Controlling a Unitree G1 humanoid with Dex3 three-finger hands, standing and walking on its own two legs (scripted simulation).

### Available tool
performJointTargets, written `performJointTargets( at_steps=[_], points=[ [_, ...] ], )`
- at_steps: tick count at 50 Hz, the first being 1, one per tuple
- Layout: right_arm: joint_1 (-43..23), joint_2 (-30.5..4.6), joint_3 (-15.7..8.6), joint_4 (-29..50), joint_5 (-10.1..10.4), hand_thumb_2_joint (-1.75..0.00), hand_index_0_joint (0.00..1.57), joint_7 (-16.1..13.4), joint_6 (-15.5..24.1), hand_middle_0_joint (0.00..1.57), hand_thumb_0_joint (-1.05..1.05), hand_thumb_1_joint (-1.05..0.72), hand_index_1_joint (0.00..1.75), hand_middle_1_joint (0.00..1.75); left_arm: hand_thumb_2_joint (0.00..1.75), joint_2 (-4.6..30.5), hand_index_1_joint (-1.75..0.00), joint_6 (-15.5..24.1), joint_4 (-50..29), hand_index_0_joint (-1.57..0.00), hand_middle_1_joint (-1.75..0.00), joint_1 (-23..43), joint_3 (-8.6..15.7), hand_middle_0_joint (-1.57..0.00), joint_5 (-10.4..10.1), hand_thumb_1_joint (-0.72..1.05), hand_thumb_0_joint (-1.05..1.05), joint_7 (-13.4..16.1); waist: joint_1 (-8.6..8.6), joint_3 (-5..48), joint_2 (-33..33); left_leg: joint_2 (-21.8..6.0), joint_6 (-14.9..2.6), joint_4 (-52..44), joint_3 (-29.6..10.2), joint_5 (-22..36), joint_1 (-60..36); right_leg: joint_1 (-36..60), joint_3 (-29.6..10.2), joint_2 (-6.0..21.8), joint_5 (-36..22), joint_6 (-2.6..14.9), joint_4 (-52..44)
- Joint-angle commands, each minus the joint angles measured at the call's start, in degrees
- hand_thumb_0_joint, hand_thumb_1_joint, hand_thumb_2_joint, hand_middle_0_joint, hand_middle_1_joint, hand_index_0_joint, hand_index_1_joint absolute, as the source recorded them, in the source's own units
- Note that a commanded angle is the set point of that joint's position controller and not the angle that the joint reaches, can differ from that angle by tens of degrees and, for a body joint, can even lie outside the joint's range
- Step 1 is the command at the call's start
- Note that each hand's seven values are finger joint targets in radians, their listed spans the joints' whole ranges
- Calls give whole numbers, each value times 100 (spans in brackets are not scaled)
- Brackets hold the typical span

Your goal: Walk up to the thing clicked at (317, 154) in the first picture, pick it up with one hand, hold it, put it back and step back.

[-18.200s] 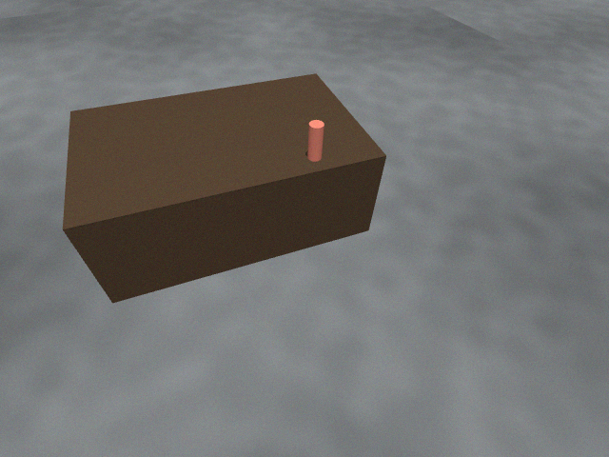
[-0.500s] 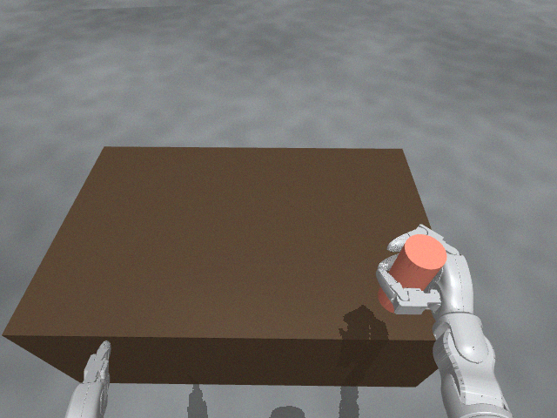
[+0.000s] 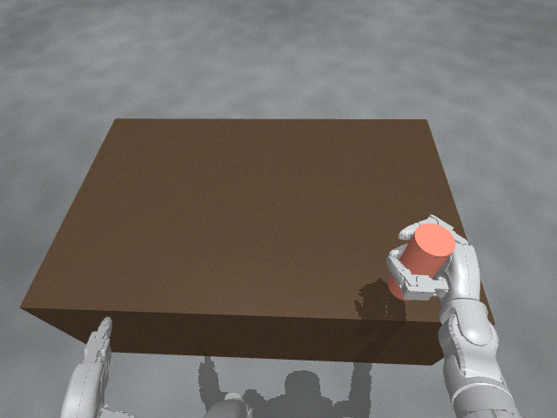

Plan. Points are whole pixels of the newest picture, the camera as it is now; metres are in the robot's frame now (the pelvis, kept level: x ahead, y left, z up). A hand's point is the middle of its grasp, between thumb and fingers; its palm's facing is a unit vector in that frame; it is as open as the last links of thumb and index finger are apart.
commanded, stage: crouch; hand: right
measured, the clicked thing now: (417, 265) +0.35 -0.18 +0.00
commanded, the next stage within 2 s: lower in 0.74 s
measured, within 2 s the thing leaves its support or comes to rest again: rests again in 1.90 s
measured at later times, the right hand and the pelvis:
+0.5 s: hand (395, 253) +0.41 -0.18 -0.08, palm faces +0.07 +1.00 +0.04, open 7.1 cm; pelvis -0.02 -0.01 -0.06, yaw +1 degrees
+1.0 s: hand (387, 258) +0.43 -0.18 -0.13, palm faces +0.08 +1.00 +0.02, open 7.1 cm; pelvis -0.02 -0.01 -0.09, yaw +1 degrees
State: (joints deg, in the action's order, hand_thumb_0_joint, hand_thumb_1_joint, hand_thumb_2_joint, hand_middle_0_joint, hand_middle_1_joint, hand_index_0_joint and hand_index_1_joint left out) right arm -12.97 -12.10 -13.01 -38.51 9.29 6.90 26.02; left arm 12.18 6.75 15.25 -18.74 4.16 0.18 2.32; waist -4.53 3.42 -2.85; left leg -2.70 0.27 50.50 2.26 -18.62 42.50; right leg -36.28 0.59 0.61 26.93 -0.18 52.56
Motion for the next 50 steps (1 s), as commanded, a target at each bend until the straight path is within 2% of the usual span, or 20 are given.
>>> performJointTargets(
  at_steps=[1, 3, 4, 5, 9, 15, 18, 19, 20, 21, 23, 27, 30, 31, 36, 37, 41, 43, 46, 50],
  points=[
    [-2325, -1049, -465, 833, 1, -134, 139, 115, 771, 136, 0, -45, 145, 145, 5, 717, -5, 419, -1325, -6, -6, -249, 372, -5, 34, -54, 0, 17, -215, 2160, 239, 99, -30, -115, -269, 1166, -1076, -140, -83, -152, -1213, 86, -267],
    [-2435, -1095, -518, 535, -42, -133, 138, 141, 867, 135, 0, -44, 144, 144, 4, 741, -5, 458, -1508, -6, -6, -285, 320, -5, 74, -53, 0, -20, -214, 2145, 251, 107, -26, 25, -273, 1013, -918, -462, -95, -155, -1047, 88, -129],
    [-2786, -927, -370, 602, -33, -134, 139, 174, 940, 136, 0, -45, 145, 145, 4, 680, -5, 479, -1646, -6, -6, -309, 258, -5, 90, -53, 0, -41, -275, 2253, 337, 127, -38, 102, -268, 919, -760, -542, -102, -143, -967, 83, -59],
    [-2817, -1129, -515, 468, -84, -135, 140, 169, 979, 137, 0, -48, 146, 146, 4, 597, -5, 494, -1609, -6, -6, -443, 164, -5, 112, -53, 0, -58, -192, 2366, 552, 123, -51, 196, -286, 837, -649, -571, -86, -142, -940, 53, 1],
    [-3089, -1509, -822, 69, -176, -135, 140, 126, 1048, 137, 0, -48, 146, 145, 4, 939, -5, 522, -1988, -6, -6, -679, 440, -5, 162, -53, 0, -59, -267, 2726, 640, 154, -69, 425, -287, 826, -580, -887, -98, -127, -940, 34, 259],
    [-3397, -1283, -763, -314, -244, -134, 139, 140, 1119, 137, 0, -50, 144, 144, 4, 993, -5, 577, -2838, -7, -6, -598, 394, -5, 198, -52, 0, -124, -409, 2993, 443, 229, -91, 715, -163, 494, -293, -1295, -180, -66, -656, 33, 503],
    [-3338, -1541, -958, -594, -296, -135, 141, 121, 1142, 139, 0, -50, 146, 146, 4, 1016, -4, 532, -2552, -6, -6, -984, 471, -5, 217, -51, 0, -141, -362, 2755, 782, 261, -146, 968, -101, 498, 233, -1388, -220, -51, -814, -27, 608],
    [-3453, -1471, -892, -421, -312, -135, 141, 123, 1174, 139, 0, -51, 146, 146, 4, 1086, -4, 549, -2766, -6, -6, -898, 568, -5, 227, -51, 0, -143, -458, 2966, 773, 269, -148, 1030, -80, 554, 251, -1278, -269, -30, -893, -36, 655],
    [-3446, -1661, -1061, -508, -360, -134, 139, 90, 1183, 137, 0, -47, 145, 145, 4, 970, -4, 532, -2675, -6, -6, -1047, 451, -5, 260, -52, 0, -164, -418, 3092, 877, 264, -150, 1072, -91, 636, 194, -1299, -224, -41, -991, -31, 731],
    [-3620, -1387, -850, -395, -348, -132, 138, 103, 1220, 136, 0, -49, 143, 143, 4, 1002, -4, 552, -2961, -6, -6, -908, 469, -5, 270, -52, 0, -171, -544, 3103, 809, 269, -153, 1102, -85, 651, 213, -1366, -234, -29, -991, -28, 789],
    [-3544, -1527, -1016, -542, -348, -133, 139, 70, 1250, 137, 0, -51, 144, 144, 4, 981, -4, 525, -2761, -6, -6, -1039, 487, -5, 282, -52, 0, -188, -470, 2924, 874, 268, -164, 1220, -88, 644, 375, -1573, -207, -48, -1004, -34, 902],
    [-3639, -1476, -911, -480, -453, -132, 137, 28, 1279, 136, 0, -51, 142, 142, 5, 1204, -5, 550, -3308, -6, -6, -1082, 752, -5, 303, -53, 0, -175, -716, 3327, 924, 292, -167, 1334, -40, 764, 482, -1352, -267, -15, -1229, -42, 1056],
    [-3470, -1498, -1004, -575, -475, -132, 138, 11, 1282, 136, 0, -48, 143, 143, 4, 881, -4, 493, -2849, -5, -5, -1408, 495, -5, 324, -52, 0, -244, -645, 3099, 1206, 275, -193, 1491, -62, 861, 718, -1517, -244, -21, -1489, -69, 1198],
    [-3744, -1381, -907, -365, -457, -131, 137, 17, 1327, 136, 0, -50, 142, 142, 4, 991, -4, 525, -3114, -6, -6, -1168, 615, -5, 326, -52, 0, -247, -731, 3197, 1163, 289, -194, 1556, -33, 833, 841, -1469, -294, -9, -1529, -70, 1252],
    [-3624, -1697, -1179, -546, -566, -132, 138, -25, 1376, 137, 0, -50, 143, 143, 5, 1225, -5, 475, -3179, -5, -5, -1251, 857, -5, 369, -53, 0, -272, -752, 3389, 1350, 301, -212, 1793, 31, 816, 1168, -1261, -485, 86, -2051, -141, 1385],
    [-3751, -1616, -1103, -605, -571, -131, 137, -11, 1370, 136, 0, -49, 142, 142, 5, 1279, -5, 464, -3342, -6, -5, -1159, 920, -5, 348, -53, 0, -279, -849, 3339, 1252, 294, -198, 1750, 47, 723, 1203, -1326, -499, 77, -1850, -118, 1381],
    [-3741, -1639, -1222, -712, -564, -131, 137, 4, 1363, 135, 0, -48, 142, 142, 4, 1074, -4, 446, -3366, -6, -5, -1205, 690, -5, 346, -52, 0, -330, -799, 3287, 1202, 270, -216, 1804, 22, 613, 1139, -1767, -410, 12, -1330, -76, 1453],
    [-3799, -1775, -1267, -598, -597, -134, 138, 6, 1359, 136, 0, -48, 145, 145, 5, 1169, -5, 456, -3644, -5, -5, -1201, 787, -5, 343, -53, 0, -304, -881, 3573, 1177, 261, -211, 1759, -20, 692, 885, -1769, -344, -2, -1176, -41, 1509],
    [-3643, -1633, -1275, -1178, -586, -135, 139, 48, 1335, 136, 0, -45, 146, 146, 5, 975, -5, 466, -3458, -5, -5, -1258, 569, -5, 349, -53, 0, -330, -899, 2968, 854, 232, -183, 1786, -135, 504, 904, -2605, -279, -47, -698, 21, 1682],
    [-3816, -2093, -1569, -1150, -674, -135, 139, -7, 1482, 136, 0, -49, 145, 145, 4, 1382, -5, 519, -4137, -5, -5, -1175, 970, -5, 374, -53, 0, -305, -1037, 3410, 907, 245, -190, 1913, -129, 468, 944, -2513, -317, -35, -676, 38, 1840]
  ],
)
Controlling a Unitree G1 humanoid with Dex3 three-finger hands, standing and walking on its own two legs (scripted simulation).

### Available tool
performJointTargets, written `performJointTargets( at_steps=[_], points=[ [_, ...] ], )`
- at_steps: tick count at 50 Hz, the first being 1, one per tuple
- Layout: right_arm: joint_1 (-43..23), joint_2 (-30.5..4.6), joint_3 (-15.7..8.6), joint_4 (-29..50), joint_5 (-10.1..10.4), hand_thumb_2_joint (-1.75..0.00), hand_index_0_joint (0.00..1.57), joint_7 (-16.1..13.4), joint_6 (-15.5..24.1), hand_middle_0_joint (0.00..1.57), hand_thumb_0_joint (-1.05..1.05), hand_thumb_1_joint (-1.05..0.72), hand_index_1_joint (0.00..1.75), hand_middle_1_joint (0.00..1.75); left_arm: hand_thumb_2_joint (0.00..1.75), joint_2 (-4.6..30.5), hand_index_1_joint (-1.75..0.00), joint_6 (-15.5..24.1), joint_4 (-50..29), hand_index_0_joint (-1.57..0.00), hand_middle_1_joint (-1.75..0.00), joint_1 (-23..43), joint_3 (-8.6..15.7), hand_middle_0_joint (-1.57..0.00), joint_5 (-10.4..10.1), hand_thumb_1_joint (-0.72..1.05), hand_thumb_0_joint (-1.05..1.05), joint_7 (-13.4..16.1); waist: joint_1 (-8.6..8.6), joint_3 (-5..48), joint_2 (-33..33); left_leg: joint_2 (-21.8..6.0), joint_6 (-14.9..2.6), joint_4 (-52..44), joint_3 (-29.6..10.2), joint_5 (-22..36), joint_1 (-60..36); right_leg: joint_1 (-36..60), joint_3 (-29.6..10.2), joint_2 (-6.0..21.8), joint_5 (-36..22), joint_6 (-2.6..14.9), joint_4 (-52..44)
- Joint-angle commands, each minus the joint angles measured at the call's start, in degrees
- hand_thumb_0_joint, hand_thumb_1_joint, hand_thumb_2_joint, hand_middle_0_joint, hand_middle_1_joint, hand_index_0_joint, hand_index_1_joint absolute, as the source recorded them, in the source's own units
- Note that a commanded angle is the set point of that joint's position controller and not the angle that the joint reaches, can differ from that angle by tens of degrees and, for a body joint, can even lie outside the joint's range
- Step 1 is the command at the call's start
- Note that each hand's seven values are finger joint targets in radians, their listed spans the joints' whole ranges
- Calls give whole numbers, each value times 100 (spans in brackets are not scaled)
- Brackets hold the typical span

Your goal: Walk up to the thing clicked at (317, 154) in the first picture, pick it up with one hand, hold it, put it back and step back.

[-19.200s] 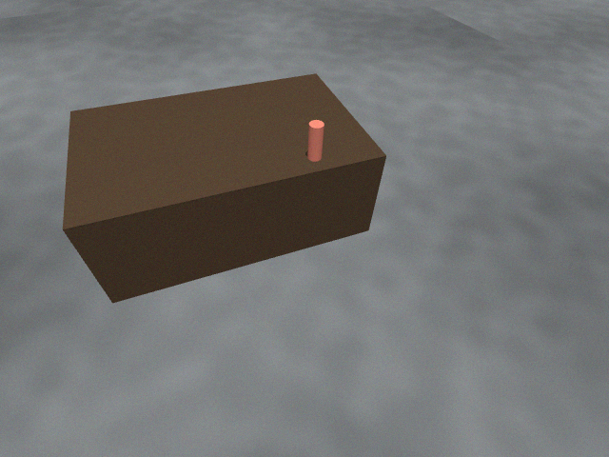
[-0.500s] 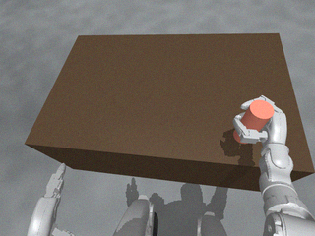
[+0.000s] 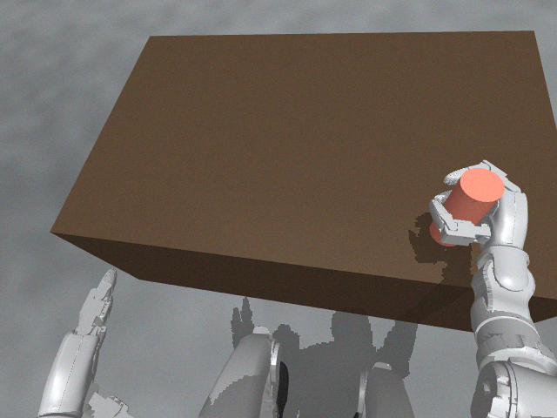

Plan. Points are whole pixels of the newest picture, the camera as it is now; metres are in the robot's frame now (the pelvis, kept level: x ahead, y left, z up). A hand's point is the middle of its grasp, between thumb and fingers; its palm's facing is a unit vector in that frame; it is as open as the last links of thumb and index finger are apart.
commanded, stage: lower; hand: right
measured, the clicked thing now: (462, 211) +0.45 -0.19 -0.04
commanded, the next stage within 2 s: loosen in 1.12 s
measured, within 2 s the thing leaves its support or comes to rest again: rests again in 0.90 s
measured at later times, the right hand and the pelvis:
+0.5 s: hand (443, 224) +0.45 -0.18 -0.09, palm faces +0.09 +1.00 +0.02, open 7.1 cm; pelvis -0.02 +0.00 -0.04, yaw +0 degrees
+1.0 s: hand (436, 231) +0.45 -0.17 -0.13, palm faces +0.09 +1.00 +0.01, open 7.1 cm; pelvis -0.03 +0.00 -0.07, yaw +1 degrees
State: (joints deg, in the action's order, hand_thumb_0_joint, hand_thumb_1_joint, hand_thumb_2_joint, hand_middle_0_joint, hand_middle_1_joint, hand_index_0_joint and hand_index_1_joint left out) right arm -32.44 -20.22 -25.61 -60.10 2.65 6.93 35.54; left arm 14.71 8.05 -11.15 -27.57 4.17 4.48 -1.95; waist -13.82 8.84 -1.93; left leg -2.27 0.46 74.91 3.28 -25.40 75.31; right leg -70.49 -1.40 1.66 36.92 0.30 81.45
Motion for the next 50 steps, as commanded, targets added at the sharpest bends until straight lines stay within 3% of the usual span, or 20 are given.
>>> performJointTargets(
  at_steps=[1, 4, 6, 9, 11, 12, 14, 15, 19, 22, 23, 24, 30, 33, 35, 38, 42, 45, 48, 50],
  points=[
    [-1876, -1187, -251, 961, -17, -133, 138, 6, 550, 135, 0, -49, 144, 144, 5, 1065, -5, 376, -1410, -5, -5, -413, 955, -5, -49, -54, 0, 113, -152, 2795, 868, 198, -208, -536, -271, 1188, -2374, 810, -90, -144, -1667, -4, -998],
    [-1843, -1127, -239, 839, -5, -130, 134, 94, 600, 132, 0, -47, 140, 140, 5, 851, -5, 429, -1200, -5, -5, -462, 811, -5, -55, -55, 0, 63, -142, 2714, 1037, 174, -212, -366, -323, 1262, -2221, 521, -60, -158, -1723, -11, -812],
    [-2150, -1291, -281, 1162, -43, -129, 133, 100, 671, 131, 0, -45, 139, 139, 5, 805, -5, 477, -1406, -5, -5, -442, 700, -5, -32, -54, 0, 41, -151, 3056, 1297, 181, -221, -257, -342, 1213, -2080, 633, -66, -139, -1739, -31, -706],
    [-2058, -1394, -360, 1044, -58, -128, 132, 113, 694, 130, 0, -47, 138, 138, 5, 926, -5, 518, -1639, -5, -5, -472, 789, -5, -21, -54, 0, 30, -222, 3087, 1330, 186, -221, -196, -294, 1057, -1975, 584, -98, -145, -1585, -36, -664],
    [-2056, -1536, -433, 1118, -92, -128, 132, 83, 678, 131, 0, -48, 138, 138, 5, 977, -5, 510, -1608, -5, -5, -468, 879, -5, -31, -54, 0, 33, -149, 3068, 1430, 182, -235, -116, -286, 949, -1890, 480, -106, -155, -1496, -49, -653],
    [-2034, -1517, -481, 1103, -86, -129, 133, 77, 660, 131, 0, -48, 139, 139, 5, 1064, -5, 524, -1782, -5, -5, -493, 966, -5, -27, -54, 0, 36, -236, 3177, 1393, 188, -226, -105, -272, 967, -1867, 550, -124, -150, -1520, -42, -604],
    [-2069, -1324, -319, 1102, -86, -131, 135, 65, 646, 133, 0, -50, 141, 141, 5, 1099, -5, 538, -1854, -5, -5, -521, 992, -5, -24, -54, 0, 18, -244, 3135, 1517, 222, -257, 6, -173, 920, -1598, 636, -165, -154, -1521, -69, -644],
    [-2065, -1461, -389, 1114, -104, -131, 136, 54, 638, 134, 0, -51, 141, 141, 6, 1197, -5, 527, -1712, -5, -5, -548, 1168, -5, -23, -55, 0, 42, -293, 3076, 1651, 216, -260, 7, -206, 977, -1495, 709, -155, -131, -1612, -69, -578],
    [-2056, -1217, -284, 1029, -113, -133, 136, 83, 634, 134, 0, -49, 143, 143, 6, 993, -5, 560, -1790, -5, -5, -529, 914, -5, -30, -55, 0, -12, -341, 3037, 1517, 223, -261, 213, -99, 1080, -1289, 568, -205, -134, -1819, -75, -435],
    [-2237, -1712, -546, 1180, -178, -134, 137, -4, 665, 135, 0, -48, 144, 144, 6, 1219, -5, 560, -1922, -5, -5, -554, 1156, -5, -30, -55, 0, 13, -313, 3292, 1532, 219, -259, 258, -139, 1026, -1401, 476, -202, -142, -1667, -63, -351],
    [-2116, -1431, -374, 895, -182, -134, 138, 22, 634, 135, 0, -48, 144, 144, 6, 1209, -5, 557, -1908, -5, -5, -547, 1183, -5, -25, -55, 0, 0, -415, 3038, 1518, 207, -256, 249, -149, 951, -1322, 356, -190, -139, -1539, -59, -344],
    [-2058, -1410, -412, 909, -163, -135, 138, 24, 625, 135, 0, -49, 145, 145, 5, 1191, -5, 555, -1897, -5, -5, -563, 1189, -5, -27, -55, 0, -2, -417, 2954, 1468, 211, -250, 223, -157, 861, -1238, 264, -193, -147, -1409, -45, -337],
    [-2283, -1652, -479, 1038, -221, -137, 140, 5, 653, 138, 0, -49, 148, 148, 5, 1233, -5, 567, -2171, -5, -5, -555, 1212, -5, -48, -55, 0, -8, -430, 3189, 1576, 216, -262, 373, -127, 788, -1135, 242, -213, -153, -1335, -48, -250],
    [-2197, -1483, -418, 917, -196, -136, 138, 9, 606, 136, 0, -48, 146, 146, 5, 1177, -5, 574, -2075, -5, -5, -529, 1195, -5, -66, -55, 0, -24, -424, 2924, 1637, 213, -276, 433, -125, 647, -917, 62, -210, -152, -1178, -58, -269],
    [-2310, -1727, -521, 1038, -241, -137, 140, -43, 610, 138, 0, -48, 148, 148, 5, 1293, -5, 590, -2172, -5, -5, -531, 1351, -5, -70, -55, 0, -6, -428, 3154, 1696, 212, -268, 463, -139, 631, -935, 139, -209, -149, -1132, -56, -203],
    [-2204, -1556, -454, 845, -214, -138, 140, -31, 585, 138, 0, -50, 148, 148, 5, 1234, -5, 602, -2152, -5, -5, -621, 1297, -5, -82, -55, 0, -24, -526, 2953, 1561, 197, -249, 438, -164, 608, -967, -94, -185, -162, -1043, -36, -132],
    [-2371, -1689, -461, 1137, -258, -138, 141, -59, 604, 138, 0, -48, 148, 148, 5, 1292, -5, 643, -2427, -5, -5, -565, 1328, -5, -80, -55, 0, -11, -533, 3306, 1710, 202, -254, 519, -168, 719, -990, 67, -188, -155, -1193, -46, -51],
    [-2285, -1619, -452, 875, -249, -139, 141, -36, 586, 139, 0, -50, 149, 149, 6, 1217, -5, 619, -2118, -5, -5, -687, 1259, -5, -86, -55, 0, -26, -543, 2977, 1760, 216, -272, 634, -111, 706, -641, -93, -199, -174, -1219, -52, -6],
    [-2380, -1857, -565, 1026, -294, -138, 140, -99, 593, 138, 0, -51, 148, 148, 6, 1485, -5, 642, -2509, -5, -5, -506, 1507, -5, -96, -56, 0, -2, -537, 3364, 1776, 212, -275, 668, -85, 662, -715, 127, -232, -172, -1191, -62, -19],
    [-2307, -1668, -459, 841, -287, -137, 139, -93, 563, 136, 0, -48, 147, 147, 6, 1451, -5, 629, -2274, -5, -5, -571, 1528, -5, -104, -55, 0, -15, -599, 3018, 1668, 206, -263, 656, -98, 523, -631, -135, -227, -168, -979, -47, 7]
  ],
)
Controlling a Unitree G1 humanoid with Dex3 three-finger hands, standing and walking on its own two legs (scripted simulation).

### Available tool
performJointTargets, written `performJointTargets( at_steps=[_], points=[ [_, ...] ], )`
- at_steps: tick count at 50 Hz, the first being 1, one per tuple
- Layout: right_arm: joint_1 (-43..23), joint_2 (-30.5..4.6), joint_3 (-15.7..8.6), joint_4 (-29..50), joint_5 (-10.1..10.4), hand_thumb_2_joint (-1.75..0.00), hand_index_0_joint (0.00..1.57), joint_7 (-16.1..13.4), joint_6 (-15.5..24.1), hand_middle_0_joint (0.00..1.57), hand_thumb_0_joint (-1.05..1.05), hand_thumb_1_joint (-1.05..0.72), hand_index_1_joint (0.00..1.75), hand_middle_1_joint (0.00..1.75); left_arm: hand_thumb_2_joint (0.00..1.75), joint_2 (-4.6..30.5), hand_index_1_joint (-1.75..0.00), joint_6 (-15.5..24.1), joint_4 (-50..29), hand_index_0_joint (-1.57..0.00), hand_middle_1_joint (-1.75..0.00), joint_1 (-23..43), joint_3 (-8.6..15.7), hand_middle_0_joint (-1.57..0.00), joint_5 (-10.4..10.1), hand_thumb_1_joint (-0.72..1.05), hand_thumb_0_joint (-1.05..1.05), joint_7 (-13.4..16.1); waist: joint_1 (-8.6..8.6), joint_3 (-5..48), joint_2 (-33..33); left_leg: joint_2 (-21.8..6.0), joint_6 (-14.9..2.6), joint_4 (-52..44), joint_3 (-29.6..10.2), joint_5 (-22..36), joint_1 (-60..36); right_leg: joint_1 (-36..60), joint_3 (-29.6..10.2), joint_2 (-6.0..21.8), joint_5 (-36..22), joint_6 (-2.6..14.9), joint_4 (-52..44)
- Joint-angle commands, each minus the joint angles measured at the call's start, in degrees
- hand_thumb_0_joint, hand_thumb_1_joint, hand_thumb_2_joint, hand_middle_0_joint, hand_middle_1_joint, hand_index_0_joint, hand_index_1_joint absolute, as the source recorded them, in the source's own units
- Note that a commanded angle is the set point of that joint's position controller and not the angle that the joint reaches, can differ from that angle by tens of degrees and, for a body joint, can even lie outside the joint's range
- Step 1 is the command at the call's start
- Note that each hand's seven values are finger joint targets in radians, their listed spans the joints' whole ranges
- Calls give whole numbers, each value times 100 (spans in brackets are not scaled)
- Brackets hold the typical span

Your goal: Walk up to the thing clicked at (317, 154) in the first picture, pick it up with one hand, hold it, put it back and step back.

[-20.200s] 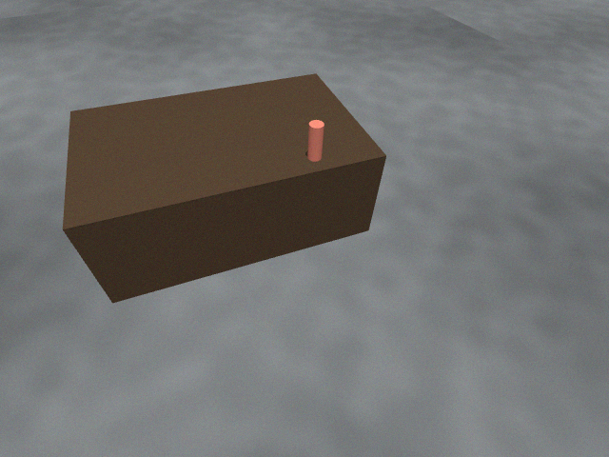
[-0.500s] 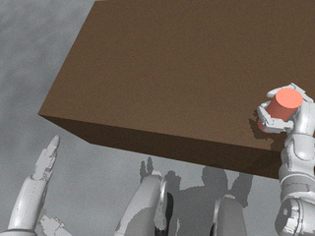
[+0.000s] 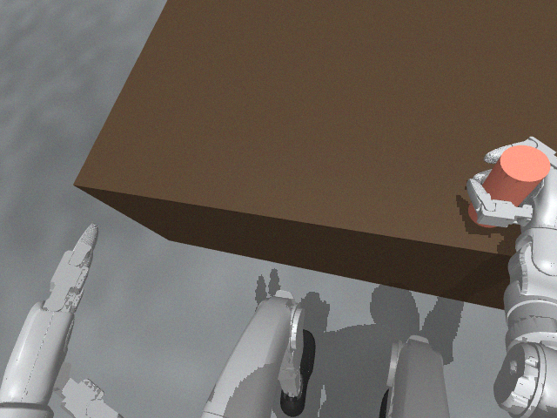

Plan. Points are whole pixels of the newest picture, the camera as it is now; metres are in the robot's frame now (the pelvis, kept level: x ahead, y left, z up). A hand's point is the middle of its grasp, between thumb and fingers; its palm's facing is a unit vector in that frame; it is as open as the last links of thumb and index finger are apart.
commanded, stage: lower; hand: right
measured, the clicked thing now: (503, 190) +0.48 -0.19 -0.07
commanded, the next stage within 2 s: loosen in 0.12 s
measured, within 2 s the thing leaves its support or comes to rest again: neither
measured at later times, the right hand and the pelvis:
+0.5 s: hand (497, 188) +0.48 -0.18 -0.06, palm faces +0.10 +1.00 +0.01, open 7.2 cm; pelvis -0.01 +0.00 -0.01, yaw +0 degrees
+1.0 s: hand (495, 187) +0.49 -0.18 -0.07, palm faces +0.10 +0.99 +0.00, open 16.0 cm; pelvis +0.00 +0.00 -0.01, yaw +0 degrees
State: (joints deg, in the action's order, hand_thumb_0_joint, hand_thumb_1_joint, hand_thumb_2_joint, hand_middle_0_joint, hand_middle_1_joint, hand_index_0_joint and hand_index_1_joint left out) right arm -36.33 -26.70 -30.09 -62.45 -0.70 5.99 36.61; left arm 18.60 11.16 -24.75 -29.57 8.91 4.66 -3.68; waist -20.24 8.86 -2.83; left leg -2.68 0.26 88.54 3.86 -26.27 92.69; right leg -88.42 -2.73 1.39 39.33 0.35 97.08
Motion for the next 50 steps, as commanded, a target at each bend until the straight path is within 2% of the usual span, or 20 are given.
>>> performJointTargets(
  at_steps=[1, 4, 8, 10, 12, 15, 18, 19, 24, 28, 31, 35, 36, 38, 41, 43, 45, 46, 47, 50],
  points=[
    [-1880, -950, -11, 1039, 75, -137, 139, -1, 451, 136, 0, -48, 147, 147, 6, 1000, -5, 318, -870, -5, -5, -415, 1020, -5, -129, -56, 0, 149, 29, 2928, 1685, 255, -234, -739, -165, 582, -2373, 1518, -89, -154, -1135, -34, -1549],
    [-1878, -1060, -53, 1126, 38, -136, 138, -26, 470, 135, 0, -47, 145, 145, 5, 1065, -5, 347, -1203, -5, -5, -371, 1019, -5, -158, -55, 0, 147, 47, 3197, 1686, 260, -238, -655, -118, 655, -2374, 1719, -108, -151, -1282, -57, -1545],
    [-1851, -995, -20, 1015, 50, -135, 137, 30, 459, 134, 0, -48, 144, 144, 5, 879, -5, 335, -969, -5, -5, -595, 918, -5, -160, -56, 0, 127, -5, 2915, 1745, 258, -239, -621, -152, 723, -2220, 1484, -75, -154, -1323, -35, -1430],
    [-1799, -1029, -61, 960, 34, -135, 137, 4, 444, 135, 0, -49, 144, 144, 5, 1016, -5, 362, -1304, -5, -4, -456, 1041, -5, -152, -56, 0, 138, -32, 3024, 1674, 239, -224, -640, -191, 681, -2368, 1441, -57, -153, -1236, -25, -1408],
    [-1726, -919, 5, 827, 55, -134, 137, 17, 432, 134, 0, -45, 144, 144, 4, 1003, -5, 339, -1100, -6, -5, -528, 1002, -6, -176, -55, 0, 126, -47, 2749, 1596, 243, -226, -622, -174, 527, -2191, 1246, -62, -163, -1028, -16, -1435],
    [-1815, -1119, -48, 1031, 19, -110, 128, 18, 425, 127, 0, -39, 122, 122, 2, 1011, -4, 367, -1277, -7, -6, -516, 1068, -6, -208, -51, 0, 118, -26, 3026, 1584, 223, -208, -646, -242, 464, -2394, 1189, -41, -167, -924, 1, -1396],
    [-1769, -923, 65, 905, 40, -89, 119, 36, 367, 119, 0, -27, 107, 107, 2, 998, -5, 363, -1170, -7, -6, -578, 1065, -6, -223, -51, 0, 112, -89, 2788, 1490, 227, -199, -665, -231, 386, -2300, 1033, -35, -180, -784, 13, -1407],
    [-1735, -1011, 5, 923, 30, -84, 118, 20, 358, 118, 0, -21, 104, 104, 2, 951, -5, 359, -1141, -8, -6, -578, 1020, -6, -221, -51, 0, 107, -10, 2789, 1539, 225, -197, -688, -248, 327, -2274, 1050, -25, -175, -736, 11, -1414],
    [-1823, -960, 73, 987, 11, -53, 106, 29, 310, 106, 0, 4, 79, 78, 2, 972, -5, 354, -1255, -8, -6, -620, 1041, -6, -232, -52, 0, 111, -85, 2862, 1550, 233, -198, -661, -205, 276, -2215, 1147, -50, -174, -679, 10, -1434],
    [-1909, -1048, 12, 1273, 37, -37, 84, 3, 311, 83, 0, 27, 60, 59, 5, 996, -5, 365, -1209, -6, -6, -560, 1048, -6, -229, -54, 0, 118, 70, 3132, 1785, 244, -238, -528, -126, 575, -2181, 1505, -68, -173, -1159, -49, -1443],
    [-1923, -999, 41, 1275, 46, -28, 68, 9, 327, 67, 0, 39, 47, 47, 6, 1058, -6, 375, -1209, -6, -6, -576, 1129, -6, -223, -55, 0, 117, -29, 3136, 1789, 255, -241, -520, -99, 692, -2154, 1554, -86, -165, -1308, -48, -1377],
    [-1933, -1094, 8, 1395, 21, -22, 46, -31, 356, 45, 0, 44, 34, 34, 6, 1010, -6, 380, -1238, -5, -5, -479, 1066, -6, -225, -56, 0, 108, 62, 3285, 1864, 244, -240, -504, -133, 645, -2256, 1550, -63, -167, -1225, -52, -1396],
    [-1883, -968, 55, 1257, 10, -22, 43, -26, 343, 42, 0, 45, 33, 33, 6, 1010, -6, 360, -1124, -5, -5, -538, 1058, -6, -214, -56, 0, 108, -4, 3061, 1860, 256, -247, -489, -94, 643, -2090, 1581, -84, -168, -1279, -75, -1425],
    [-1790, -1014, 40, 1282, 10, -20, 34, -24, 343, 33, 0, 46, 27, 27, 6, 1067, -6, 357, -1144, -5, -5, -509, 1100, -6, -227, -55, 0, 111, 44, 3082, 1951, 252, -258, -460, -79, 678, -1991, 1742, -109, -149, -1416, -95, -1425],
    [-1824, -1002, 35, 1241, -8, -17, 25, -25, 339, 24, 0, 48, 22, 22, 6, 1039, -6, 362, -1181, -5, -5, -579, 1101, -6, -211, -56, 0, 95, -47, 3124, 1845, 244, -241, -478, -89, 809, -2173, 1638, -89, -154, -1502, -73, -1341],
    [-1842, -972, 35, 1439, 16, -16, 18, -32, 337, 17, 0, 49, 18, 18, 5, 990, -6, 360, -1213, -5, -5, -532, 1034, -5, -216, -55, 0, 86, 72, 3198, 1846, 252, -249, -488, -98, 819, -2223, 1625, -85, -160, -1524, -69, -1395],
    [-1733, -904, 60, 1193, 2, -14, 14, -57, 301, 14, 0, 49, 15, 15, 4, 1101, -6, 356, -1218, -6, -5, -484, 1197, -6, -210, -53, 0, 97, 14, 3080, 1869, 259, -254, -481, -78, 715, -2087, 1708, -102, -147, -1464, -86, -1421],
    [-1900, -1012, 27, 1397, 14, -12, 12, -66, 318, 11, 0, 49, 13, 13, 4, 1265, -6, 354, -1306, -6, -6, -448, 1320, -6, -238, -53, 0, 113, -74, 3210, 1852, 260, -251, -483, -63, 749, -2086, 1810, -143, -144, -1502, -85, -1430],
    [-1991, -1285, -71, 1615, -16, -11, 10, -85, 328, 9, 0, 51, 11, 11, 4, 1340, -6, 358, -1375, -6, -6, -399, 1397, -6, -237, -53, 0, 123, -9, 3415, 1948, 257, -245, -513, -83, 807, -2210, 1929, -123, -140, -1554, -82, -1420],
    [-1942, -1172, 1, 1660, 28, -7, 7, -18, 254, 7, 0, 53, 8, 8, 4, 1047, -5, 307, -1120, -6, -5, -548, 1153, -6, -248, -52, 0, 88, 106, 3358, 2024, 251, -245, -627, -131, 821, -2476, 1848, -46, -172, -1539, -84, -1509]
  ],
)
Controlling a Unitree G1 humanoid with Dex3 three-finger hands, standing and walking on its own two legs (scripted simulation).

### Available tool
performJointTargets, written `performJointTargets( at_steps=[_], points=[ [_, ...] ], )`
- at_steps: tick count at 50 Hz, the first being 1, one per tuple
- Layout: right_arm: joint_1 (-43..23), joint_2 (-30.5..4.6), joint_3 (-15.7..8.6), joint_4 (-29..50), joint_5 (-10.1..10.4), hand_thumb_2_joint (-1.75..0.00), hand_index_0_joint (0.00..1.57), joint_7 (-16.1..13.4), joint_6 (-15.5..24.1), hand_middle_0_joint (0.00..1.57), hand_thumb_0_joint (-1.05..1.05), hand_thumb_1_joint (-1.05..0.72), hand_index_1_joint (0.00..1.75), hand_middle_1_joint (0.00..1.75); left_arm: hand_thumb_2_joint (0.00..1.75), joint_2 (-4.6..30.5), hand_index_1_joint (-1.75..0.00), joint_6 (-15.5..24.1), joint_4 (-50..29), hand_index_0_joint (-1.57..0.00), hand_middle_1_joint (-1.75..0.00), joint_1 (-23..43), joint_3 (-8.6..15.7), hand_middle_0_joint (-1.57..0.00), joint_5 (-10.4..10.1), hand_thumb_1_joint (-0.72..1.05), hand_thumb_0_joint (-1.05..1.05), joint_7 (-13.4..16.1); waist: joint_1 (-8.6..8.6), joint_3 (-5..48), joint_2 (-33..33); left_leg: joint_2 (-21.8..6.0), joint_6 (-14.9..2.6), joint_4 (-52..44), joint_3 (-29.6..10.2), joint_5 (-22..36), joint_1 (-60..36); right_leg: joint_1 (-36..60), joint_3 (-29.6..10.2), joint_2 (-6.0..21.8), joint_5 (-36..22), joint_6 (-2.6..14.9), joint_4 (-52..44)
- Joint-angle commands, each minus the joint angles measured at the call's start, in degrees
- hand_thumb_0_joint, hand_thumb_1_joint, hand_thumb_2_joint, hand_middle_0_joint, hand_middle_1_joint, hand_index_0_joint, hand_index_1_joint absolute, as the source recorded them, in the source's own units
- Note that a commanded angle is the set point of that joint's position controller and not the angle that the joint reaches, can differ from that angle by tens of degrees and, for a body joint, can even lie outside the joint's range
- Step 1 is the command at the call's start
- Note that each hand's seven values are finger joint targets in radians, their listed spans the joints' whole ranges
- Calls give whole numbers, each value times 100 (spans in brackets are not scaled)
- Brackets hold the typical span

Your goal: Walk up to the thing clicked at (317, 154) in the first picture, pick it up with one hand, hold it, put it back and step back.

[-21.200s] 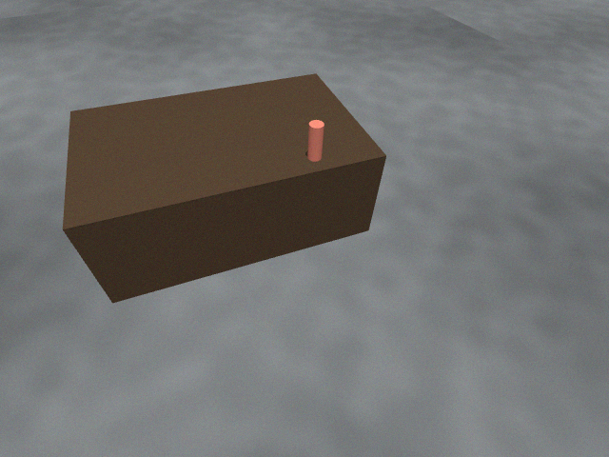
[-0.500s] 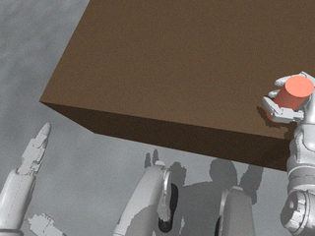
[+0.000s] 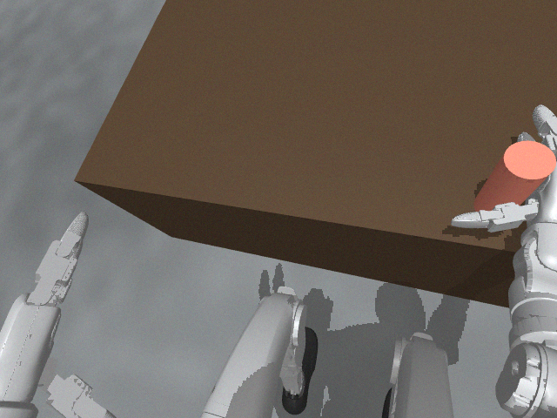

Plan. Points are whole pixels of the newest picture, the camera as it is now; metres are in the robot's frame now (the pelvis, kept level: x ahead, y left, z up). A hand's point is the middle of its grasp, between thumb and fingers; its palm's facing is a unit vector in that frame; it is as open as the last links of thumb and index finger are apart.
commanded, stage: withdraw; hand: right
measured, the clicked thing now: (508, 186) +0.48 -0.19 -0.06
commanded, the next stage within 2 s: rise in 0.24 s
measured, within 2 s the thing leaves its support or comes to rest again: neither
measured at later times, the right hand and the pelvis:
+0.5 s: hand out of the picture +0.50 -0.24 +0.07, palm faces +0.16 +0.97 -0.17, open 17.4 cm; pelvis +0.01 +0.00 +0.09, yaw -1 degrees
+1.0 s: hand out of the picture +0.41 -0.27 +0.11, palm faces +0.20 +0.93 -0.32, open 16.9 cm; pelvis +0.07 +0.00 +0.17, yaw -1 degrees
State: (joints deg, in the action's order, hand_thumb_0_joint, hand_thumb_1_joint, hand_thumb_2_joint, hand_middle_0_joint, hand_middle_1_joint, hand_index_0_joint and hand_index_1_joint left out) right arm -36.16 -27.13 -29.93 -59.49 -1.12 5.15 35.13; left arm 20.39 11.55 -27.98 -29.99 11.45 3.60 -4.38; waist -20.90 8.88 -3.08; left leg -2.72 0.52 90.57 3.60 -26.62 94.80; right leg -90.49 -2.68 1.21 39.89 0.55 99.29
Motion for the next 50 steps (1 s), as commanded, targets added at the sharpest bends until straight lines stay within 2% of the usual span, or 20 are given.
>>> performJointTargets(
  at_steps=[1, 4, 9, 12, 18, 19, 20, 21, 22, 25, 27, 29, 33, 35, 36, 38, 40, 42, 47, 50],
  points=[
    [-1986, -1322, -124, 1550, 85, -6, 6, 76, 380, 6, 0, 55, 7, 7, 4, 841, -5, 260, -741, -6, -5, -519, 838, -6, -177, -52, 0, 170, 258, 3416, 2089, 245, -264, -864, -124, 854, -2758, 2125, -37, -154, -1585, -109, -1783],
    [-2029, -1344, -77, 1798, 112, -6, 6, 119, 225, 5, 0, 58, 6, 6, 4, 723, -5, 225, -627, -6, -5, -626, 686, -5, -166, -52, 0, 182, 296, 3499, 2266, 249, -248, -1076, -181, 829, -2989, 2372, 21, -135, -1525, -122, -1941],
    [-1953, -1606, -203, 2106, 199, -5, 6, 180, -167, 5, 0, 58, 6, 6, 4, 867, -5, 126, -469, -5, -5, -426, 665, -5, -186, -53, 0, 277, 627, 3570, 2248, 287, -271, -1382, -85, 902, -3288, 2998, -57, -129, -1823, -162, -2395],
    [-2079, -1080, 125, 1480, 301, -6, 6, 305, -416, 5, 0, 55, 6, 6, 5, 614, -5, 47, 55, -5, -5, -439, 412, -5, -182, -54, 0, 342, 509, 2818, 1770, 286, -249, -1714, -108, 793, -3322, 2810, -88, -121, -1602, -118, -2607],
    [-2405, -1245, 118, 446, 317, -7, 6, 519, -581, 5, 0, 45, 6, 6, 8, 705, -8, 44, 226, -6, -7, 43, 200, -7, -169, -58, 0, 477, 354, 2049, 968, 259, -207, -2091, -152, 424, -3338, 2540, -203, -52, -1038, -24, -2909],
    [-1737, -2776, -105, -222, -387, -7, 6, 177, -1139, 5, 0, 48, 6, 6, 7, 950, -8, -180, -30, -6, -7, 40, 398, -7, -280, -56, 0, 528, 927, 2425, 1212, 263, -230, -2522, -293, 357, -4158, 3159, -81, -90, -1128, -73, -3468],
    [-2409, -2334, 101, 242, -297, -6, 6, -13, -1306, 4, 0, 52, 6, 6, 7, 817, -8, -306, 22, -6, -7, -276, 213, -7, -254, -56, 0, 508, 654, 2367, 1384, 273, -216, -2612, -253, 502, -4161, 3336, -128, -58, -1230, -96, -3563],
    [-2849, -1796, 401, 199, -289, -6, 6, -75, -1425, 4, 0, 54, 6, 6, 8, 616, -8, -389, 267, -5, -7, -550, 36, -6, -222, -57, 0, 453, 598, 2276, 1447, 319, -222, -2630, -175, 655, -4049, 3439, -112, -76, -1408, -85, -3622],
    [-2865, -1761, 490, 227, -319, -6, 6, -130, -1563, 4, 0, 55, 6, 6, 8, 523, -7, -454, 234, -5, -6, -504, -39, -6, -240, -56, 0, 423, 665, 2538, 1374, 349, -213, -2697, -113, 853, -4218, 3663, -57, -91, -1694, -76, -3649],
    [-3083, -3141, -27, 562, -487, -7, 6, -409, -1910, 4, 0, 53, 6, 6, 10, 705, -6, -636, 626, -4, -5, -524, 2, -6, -271, -51, 0, 457, 969, 2946, 1660, 358, -206, -2879, -88, 1205, -4632, 4200, 46, -79, -2285, -105, -3715],
    [-3016, -2769, 190, 171, -497, -8, 6, -496, -2089, 4, 0, 49, 7, 7, 15, 474, -5, -721, 1169, -2, -4, -407, -203, -3, -243, -35, 0, 449, 985, 2678, 1603, 347, -202, -3064, -114, 1259, -4788, 4121, 122, -94, -2298, -84, -3783],
    [-2918, -2954, 68, 247, -493, -9, 6, -646, -2220, 6, 0, 49, 6, 6, 31, 478, -17, -748, 1186, -12, -17, 135, -321, -12, -289, -19, 0, 507, 1222, 2780, 1472, 328, -196, -3281, -158, 1249, -5184, 4162, 158, -93, -2295, -71, -3950],
    [-2865, -2054, 719, -303, -438, -10, 6, -742, -2366, 6, 0, 46, 7, 7, 51, 14, -19, -758, 1405, -13, -19, 904, -1202, -13, -275, 13, 0, 537, 1285, 2467, 1266, 386, -193, -3593, -80, 1257, -5512, 4346, 174, -59, -2380, -101, -4325],
    [-2392, -2341, 532, -357, -461, -9, 6, -802, -2451, 6, 0, 49, 6, 6, 55, 11, -20, -811, 1255, -14, -20, 1056, -1356, -14, -307, 29, 0, 565, 1421, 2756, 1125, 367, -164, -3780, -115, 1496, -6074, 4551, 183, -40, -2652, -91, -4468],
    [-2346, -2139, 687, -286, -427, -9, 6, -783, -2481, 6, 0, 48, 6, 6, 56, -69, -20, -848, 1375, -14, -20, 926, -1417, -14, -318, 31, 0, 564, 1355, 2790, 1134, 351, -152, -3867, -172, 1655, -6288, 4639, 227, -42, -2766, -90, -4495],
    [-1497, -2189, 620, -270, -357, -10, 6, -776, -2635, 6, 0, 47, 7, 7, 64, 280, -23, -958, 1731, -15, -23, 258, -930, -15, -374, 45, 0, 611, 1195, 2501, 1013, 337, -147, -3996, -146, 2053, -6475, 4839, 247, -48, -3087, -92, -4624],
    [-999, -1662, 1007, -145, -242, -12, 6, -707, -2848, 6, 0, 44, 7, 7, 68, 170, -24, -1028, 2000, -16, -23, 142, -1002, -16, -446, 49, 0, 595, 1191, 2020, 839, 351, -148, -4095, -85, 2261, -6375, 5012, 261, -60, -3313, -78, -4749],
    [-831, -1497, 1154, 401, -126, -11, 6, -703, -3047, 6, 0, 45, 7, 7, 71, 386, -24, -1079, 2190, -17, -24, 328, -732, -17, -528, 56, 0, 629, 1257, 1683, 742, 366, -185, -4175, 17, 2244, -6158, 5288, 211, -48, -3484, -86, -4952],
    [207, -613, 1655, 1985, 128, -13, 6, -668, -3400, 6, 0, 43, 7, 7, 81, -36, -27, -1136, 2496, -18, -27, 508, -1131, -18, -615, 73, 0, 558, 1530, 1796, 949, 352, -231, -4386, 106, 2290, -6406, 6074, 188, -13, -3981, -157, -5282],
    [605, -636, 1724, 3168, 205, -13, 7, -836, -3434, 7, 0, 42, 8, 8, 87, -52, -29, -1133, 2487, -19, -29, 907, -1178, -20, -645, 84, 0, 677, 1757, 1834, 1078, 325, -244, -4502, 99, 2349, -6843, 6264, 252, -46, -3892, -180, -5476]
  ],
)
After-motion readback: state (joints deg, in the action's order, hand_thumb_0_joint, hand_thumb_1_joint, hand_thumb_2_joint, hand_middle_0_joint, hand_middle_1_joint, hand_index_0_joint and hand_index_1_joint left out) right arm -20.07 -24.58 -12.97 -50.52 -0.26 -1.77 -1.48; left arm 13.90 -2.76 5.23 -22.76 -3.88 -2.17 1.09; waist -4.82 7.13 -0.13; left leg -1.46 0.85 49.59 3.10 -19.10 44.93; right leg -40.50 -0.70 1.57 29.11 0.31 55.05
